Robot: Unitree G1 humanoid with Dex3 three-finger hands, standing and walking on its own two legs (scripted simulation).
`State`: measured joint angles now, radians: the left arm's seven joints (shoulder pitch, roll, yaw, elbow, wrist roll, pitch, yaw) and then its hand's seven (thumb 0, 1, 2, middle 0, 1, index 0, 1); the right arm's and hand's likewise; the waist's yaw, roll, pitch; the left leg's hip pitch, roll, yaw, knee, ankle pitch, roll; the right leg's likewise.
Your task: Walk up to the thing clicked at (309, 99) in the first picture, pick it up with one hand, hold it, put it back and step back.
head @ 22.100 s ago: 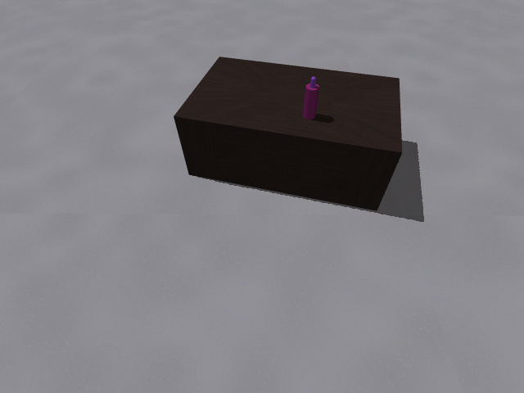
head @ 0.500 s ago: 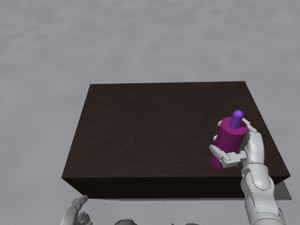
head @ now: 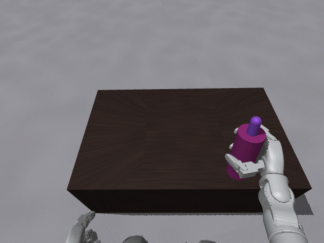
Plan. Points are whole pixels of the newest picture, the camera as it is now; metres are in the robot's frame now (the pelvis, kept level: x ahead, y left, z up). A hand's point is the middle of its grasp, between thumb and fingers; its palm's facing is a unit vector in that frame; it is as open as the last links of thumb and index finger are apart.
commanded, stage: hold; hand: right
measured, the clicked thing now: (246, 147) +0.32 -0.17 +0.07
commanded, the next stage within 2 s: crouch in 1.16 s
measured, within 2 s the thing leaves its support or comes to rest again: neither
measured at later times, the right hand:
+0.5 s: hand (241, 149) +0.33 -0.16 +0.05, palm faces +0.07 +1.00 -0.03, open 9.1 cm
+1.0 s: hand (240, 149) +0.34 -0.16 +0.04, palm faces +0.08 +1.00 -0.01, open 9.1 cm
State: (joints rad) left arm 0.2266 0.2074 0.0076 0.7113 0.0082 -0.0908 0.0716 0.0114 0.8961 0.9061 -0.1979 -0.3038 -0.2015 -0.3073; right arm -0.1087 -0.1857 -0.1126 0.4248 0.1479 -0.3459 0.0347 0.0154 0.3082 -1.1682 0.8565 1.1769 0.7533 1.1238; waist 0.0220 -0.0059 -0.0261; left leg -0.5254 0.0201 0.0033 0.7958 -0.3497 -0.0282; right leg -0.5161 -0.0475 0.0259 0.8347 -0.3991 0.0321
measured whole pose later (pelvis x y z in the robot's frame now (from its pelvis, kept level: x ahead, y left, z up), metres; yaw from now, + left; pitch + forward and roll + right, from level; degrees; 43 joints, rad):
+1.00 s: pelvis +0.01 +0.00 +0.00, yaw +0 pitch +6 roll +1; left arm 0.23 0.21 0.01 0.72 0.01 -0.09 0.08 0.01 0.90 0.91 -0.20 -0.30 -0.20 -0.30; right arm -0.11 -0.18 -0.12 0.44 0.15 -0.36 0.06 0.01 0.31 -1.17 0.85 1.18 0.75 1.13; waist 0.03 0.00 -0.04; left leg -0.54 0.02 0.00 0.80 -0.37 -0.03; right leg -0.53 -0.05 0.02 0.84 -0.42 0.03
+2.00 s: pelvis -0.02 -0.01 -0.11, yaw +1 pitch +28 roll +2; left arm 0.25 0.24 0.02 0.73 0.07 -0.05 0.00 0.01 0.90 0.90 -0.20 -0.31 -0.20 -0.31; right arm -0.70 -0.33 -0.34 1.01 0.09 -0.55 0.10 0.01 0.29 -1.18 0.85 1.18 0.75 1.12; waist 0.13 -0.01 -0.15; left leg -1.32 0.02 -0.01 1.37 -0.53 -0.04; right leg -1.31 -0.04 0.04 1.42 -0.59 0.03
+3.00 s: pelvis -0.04 -0.01 -0.23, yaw +2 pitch +37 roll +4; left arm 0.25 0.27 -0.02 0.66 0.10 0.01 -0.03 0.00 0.90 0.90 -0.19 -0.29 -0.19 -0.30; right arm -0.99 -0.49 -0.44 1.16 -0.01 -0.49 0.07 0.01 0.28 -1.19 0.84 1.19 0.74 1.13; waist 0.22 -0.02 -0.16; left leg -1.80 0.01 0.00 1.76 -0.61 -0.04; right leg -1.79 -0.03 0.09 1.83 -0.68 0.04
